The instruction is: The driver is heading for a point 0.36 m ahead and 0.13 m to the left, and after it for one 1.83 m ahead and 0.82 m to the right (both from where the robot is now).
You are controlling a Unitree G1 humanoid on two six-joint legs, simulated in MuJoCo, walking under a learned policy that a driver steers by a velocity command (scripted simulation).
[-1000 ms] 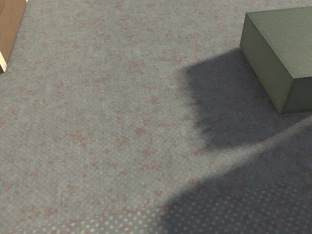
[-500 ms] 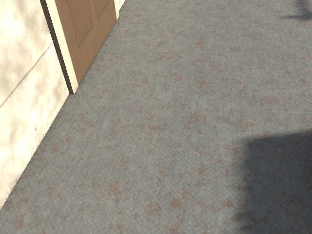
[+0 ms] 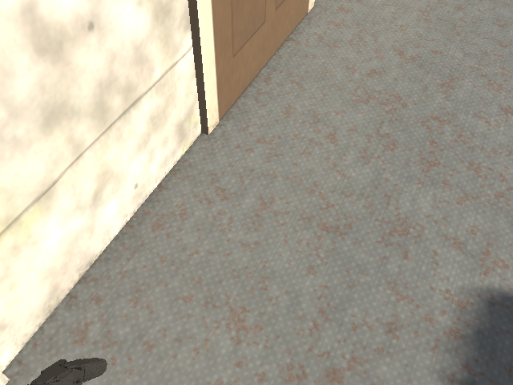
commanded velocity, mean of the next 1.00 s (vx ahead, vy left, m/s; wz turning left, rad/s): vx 0.28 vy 0.00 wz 0.51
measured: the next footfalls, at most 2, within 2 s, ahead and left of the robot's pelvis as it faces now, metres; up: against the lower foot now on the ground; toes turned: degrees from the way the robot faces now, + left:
right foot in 0.16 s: +0.12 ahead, -0.15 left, +0.00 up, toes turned +9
left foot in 0.52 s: +0.03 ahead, +0.11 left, +0.00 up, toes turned +23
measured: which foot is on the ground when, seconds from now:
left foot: down 0.00-0.14, up 0.16-0.50, down 0.52-0.98, up 1.00-1.00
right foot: up 0.00-0.14, down 0.16-0.54, up 0.56-0.96, down 0.98-1.00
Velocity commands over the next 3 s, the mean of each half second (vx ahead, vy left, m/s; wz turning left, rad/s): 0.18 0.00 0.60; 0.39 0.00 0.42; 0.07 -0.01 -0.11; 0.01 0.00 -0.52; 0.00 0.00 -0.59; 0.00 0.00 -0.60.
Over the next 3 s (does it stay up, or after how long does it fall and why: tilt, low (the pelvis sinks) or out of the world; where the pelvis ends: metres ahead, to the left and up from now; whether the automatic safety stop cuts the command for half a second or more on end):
stays up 0.34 0.01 -0.01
